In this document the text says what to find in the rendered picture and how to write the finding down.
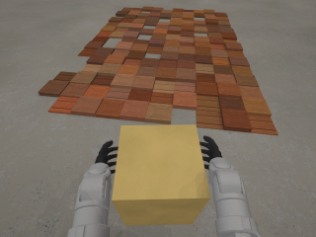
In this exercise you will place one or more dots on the robot right forearm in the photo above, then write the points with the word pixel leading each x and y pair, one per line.
pixel 233 213

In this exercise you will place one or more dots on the robot left hand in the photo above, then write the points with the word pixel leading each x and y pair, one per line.
pixel 103 156

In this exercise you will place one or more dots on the robot left forearm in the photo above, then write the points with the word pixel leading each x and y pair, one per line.
pixel 91 212

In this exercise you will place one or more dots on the carton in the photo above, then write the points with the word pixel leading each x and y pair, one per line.
pixel 160 177

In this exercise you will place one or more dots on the robot right hand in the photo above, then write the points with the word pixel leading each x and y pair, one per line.
pixel 212 152

